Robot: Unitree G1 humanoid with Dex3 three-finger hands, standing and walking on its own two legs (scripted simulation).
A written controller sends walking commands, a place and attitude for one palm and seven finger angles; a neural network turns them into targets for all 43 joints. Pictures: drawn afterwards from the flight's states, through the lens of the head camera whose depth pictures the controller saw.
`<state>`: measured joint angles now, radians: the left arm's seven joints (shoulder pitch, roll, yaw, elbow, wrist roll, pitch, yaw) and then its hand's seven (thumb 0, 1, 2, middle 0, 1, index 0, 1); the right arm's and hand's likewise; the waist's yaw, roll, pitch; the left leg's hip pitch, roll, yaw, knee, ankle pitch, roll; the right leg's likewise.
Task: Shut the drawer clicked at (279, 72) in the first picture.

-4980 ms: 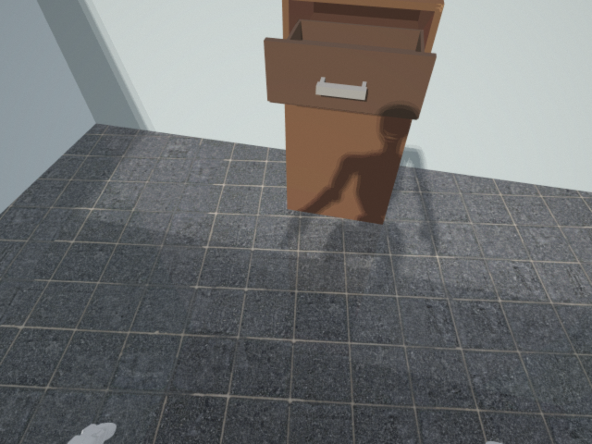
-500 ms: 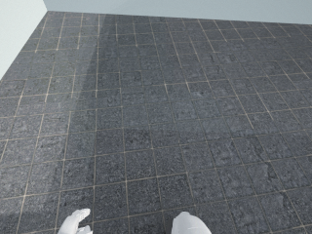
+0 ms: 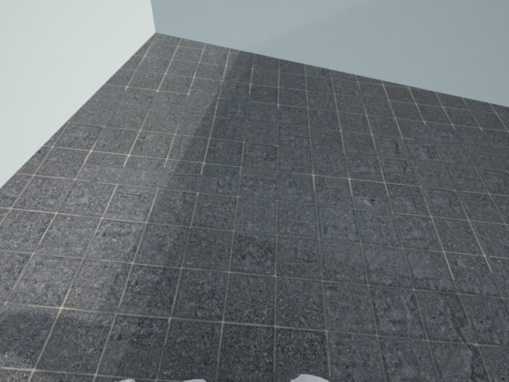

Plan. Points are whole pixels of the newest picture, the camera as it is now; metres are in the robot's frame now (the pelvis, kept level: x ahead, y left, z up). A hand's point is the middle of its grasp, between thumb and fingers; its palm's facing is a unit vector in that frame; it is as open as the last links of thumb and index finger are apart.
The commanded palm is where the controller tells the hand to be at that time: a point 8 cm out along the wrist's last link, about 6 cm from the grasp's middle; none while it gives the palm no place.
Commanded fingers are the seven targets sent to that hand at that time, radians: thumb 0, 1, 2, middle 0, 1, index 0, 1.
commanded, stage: turn to face it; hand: left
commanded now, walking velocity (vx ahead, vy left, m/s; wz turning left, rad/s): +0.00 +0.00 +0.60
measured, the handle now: out of the picture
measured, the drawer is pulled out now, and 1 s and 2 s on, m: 0.28 0.28 0.28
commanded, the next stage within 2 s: none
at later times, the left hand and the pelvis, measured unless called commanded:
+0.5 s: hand out of the picture +0.05 +0.18 -0.14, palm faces +0.30 -0.91 -0.27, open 7.4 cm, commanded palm none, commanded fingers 0.00 0.90 0.90 -0.20 -0.30 -0.20 -0.30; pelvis -0.01 -0.05 +0.01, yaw +16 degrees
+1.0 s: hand out of the picture -0.16 +0.15 -0.17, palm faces +0.62 -0.74 -0.26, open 7.4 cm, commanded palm none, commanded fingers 0.00 0.90 0.90 -0.20 -0.30 -0.20 -0.30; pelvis -0.05 -0.04 +0.00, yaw +36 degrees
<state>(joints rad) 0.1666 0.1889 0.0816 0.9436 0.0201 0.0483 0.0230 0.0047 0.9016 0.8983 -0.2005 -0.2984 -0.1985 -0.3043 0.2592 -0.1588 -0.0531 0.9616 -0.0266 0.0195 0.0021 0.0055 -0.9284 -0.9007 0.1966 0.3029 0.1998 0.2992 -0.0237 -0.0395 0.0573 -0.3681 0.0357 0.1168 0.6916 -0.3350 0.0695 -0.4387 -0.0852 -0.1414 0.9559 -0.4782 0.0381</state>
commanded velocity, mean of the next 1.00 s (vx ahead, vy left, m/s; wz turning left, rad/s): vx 0.00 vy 0.00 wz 0.60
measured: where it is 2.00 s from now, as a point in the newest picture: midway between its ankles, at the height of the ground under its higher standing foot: outside the picture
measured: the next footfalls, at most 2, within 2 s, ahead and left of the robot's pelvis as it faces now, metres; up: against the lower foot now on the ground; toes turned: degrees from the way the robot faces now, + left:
right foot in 0.50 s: +0.06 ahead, -0.16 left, +0.00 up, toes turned +16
left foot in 0.96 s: -0.08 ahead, +0.07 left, +0.00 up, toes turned +40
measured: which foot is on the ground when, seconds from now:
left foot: down 0.00-0.50, up 0.52-0.94, down 0.96-1.00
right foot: up 0.00-0.48, down 0.50-0.96, up 0.98-1.00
